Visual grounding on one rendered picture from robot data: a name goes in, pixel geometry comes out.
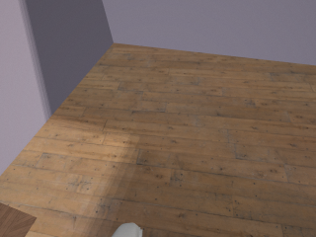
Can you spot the left robot thigh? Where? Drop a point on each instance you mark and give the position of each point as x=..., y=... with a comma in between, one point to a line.
x=128, y=230

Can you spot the cabinet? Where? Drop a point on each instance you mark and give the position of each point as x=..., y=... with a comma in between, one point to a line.
x=13, y=222

